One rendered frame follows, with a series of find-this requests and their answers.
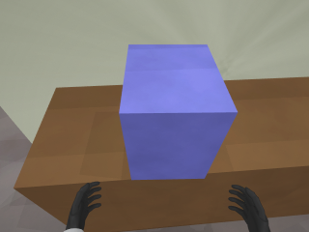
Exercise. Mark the robot right hand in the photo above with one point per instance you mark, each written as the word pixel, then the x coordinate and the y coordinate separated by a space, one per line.
pixel 252 210

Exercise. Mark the carton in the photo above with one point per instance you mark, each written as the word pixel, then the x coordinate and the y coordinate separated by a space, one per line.
pixel 175 111

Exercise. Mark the pedestal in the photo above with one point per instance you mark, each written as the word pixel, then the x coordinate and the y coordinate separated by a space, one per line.
pixel 80 140

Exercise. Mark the robot left hand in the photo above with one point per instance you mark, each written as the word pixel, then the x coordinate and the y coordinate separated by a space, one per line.
pixel 79 209

